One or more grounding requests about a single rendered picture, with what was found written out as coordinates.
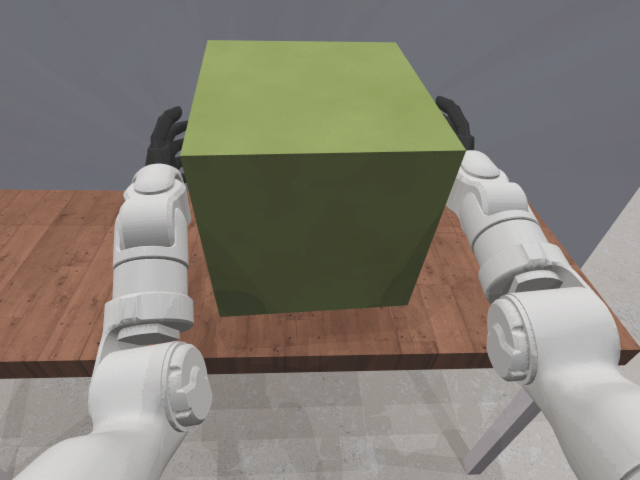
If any robot left forearm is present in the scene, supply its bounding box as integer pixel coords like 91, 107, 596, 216
88, 164, 194, 425

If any robot right upper arm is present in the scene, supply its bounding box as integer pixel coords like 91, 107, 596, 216
486, 287, 640, 480

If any carton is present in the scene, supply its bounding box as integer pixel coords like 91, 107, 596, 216
180, 40, 466, 317

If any robot right forearm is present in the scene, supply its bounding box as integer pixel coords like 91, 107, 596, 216
446, 150, 621, 364

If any left robot hand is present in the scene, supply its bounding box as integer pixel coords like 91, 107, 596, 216
145, 106, 188, 183

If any table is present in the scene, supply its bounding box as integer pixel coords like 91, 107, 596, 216
0, 189, 640, 480

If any robot left upper arm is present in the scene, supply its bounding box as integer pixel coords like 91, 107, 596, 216
13, 341, 212, 480

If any right robot hand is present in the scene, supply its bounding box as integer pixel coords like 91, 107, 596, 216
436, 96, 474, 151

